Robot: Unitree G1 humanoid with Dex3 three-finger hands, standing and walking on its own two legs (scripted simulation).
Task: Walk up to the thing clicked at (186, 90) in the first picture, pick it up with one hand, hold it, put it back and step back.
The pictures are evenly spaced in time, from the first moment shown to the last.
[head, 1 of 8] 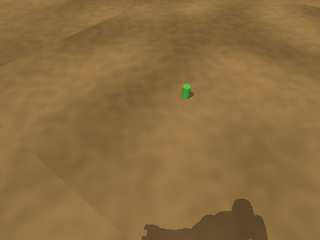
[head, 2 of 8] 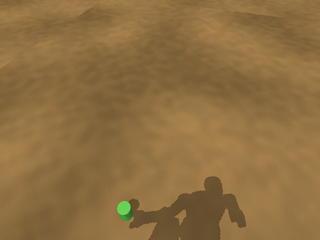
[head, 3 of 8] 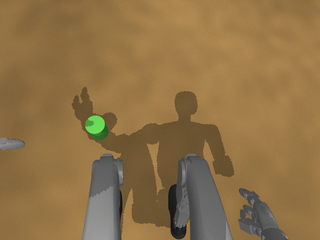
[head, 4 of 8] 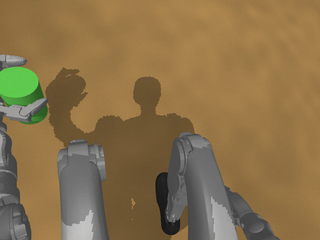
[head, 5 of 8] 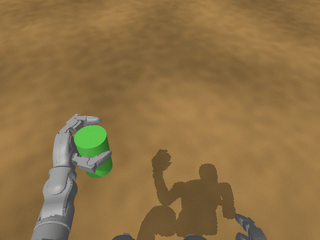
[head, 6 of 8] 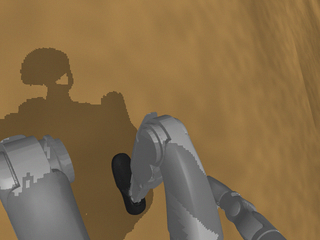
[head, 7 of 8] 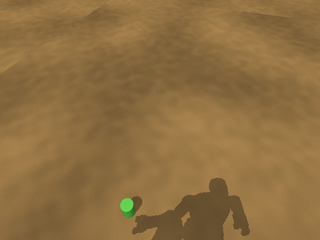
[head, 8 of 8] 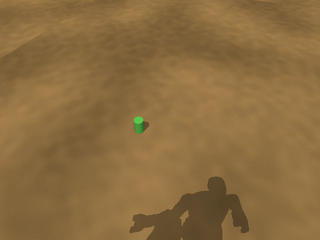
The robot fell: no
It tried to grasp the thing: yes
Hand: left
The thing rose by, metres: 0.70
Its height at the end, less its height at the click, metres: +0.00
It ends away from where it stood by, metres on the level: 0.01
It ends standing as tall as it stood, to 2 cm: yes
